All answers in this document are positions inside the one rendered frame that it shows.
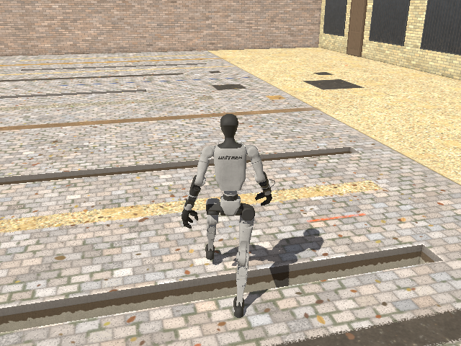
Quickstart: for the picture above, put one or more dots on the robot left foot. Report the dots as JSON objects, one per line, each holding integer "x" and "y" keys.
{"x": 209, "y": 254}

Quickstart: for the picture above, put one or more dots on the right robot hand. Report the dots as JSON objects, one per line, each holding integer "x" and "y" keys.
{"x": 262, "y": 195}

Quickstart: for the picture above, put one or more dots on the robot left forearm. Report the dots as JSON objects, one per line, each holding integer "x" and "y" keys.
{"x": 192, "y": 196}

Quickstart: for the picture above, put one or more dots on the robot right forearm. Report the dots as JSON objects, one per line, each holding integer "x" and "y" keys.
{"x": 265, "y": 186}

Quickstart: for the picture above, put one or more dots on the robot left thigh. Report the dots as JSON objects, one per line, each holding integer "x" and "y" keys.
{"x": 213, "y": 209}

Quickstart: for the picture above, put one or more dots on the right robot upper arm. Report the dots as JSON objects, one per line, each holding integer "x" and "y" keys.
{"x": 252, "y": 152}

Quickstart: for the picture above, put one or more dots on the left robot upper arm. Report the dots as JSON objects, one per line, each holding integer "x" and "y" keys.
{"x": 203, "y": 163}

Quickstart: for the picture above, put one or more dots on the left robot hand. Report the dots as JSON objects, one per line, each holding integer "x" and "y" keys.
{"x": 186, "y": 218}

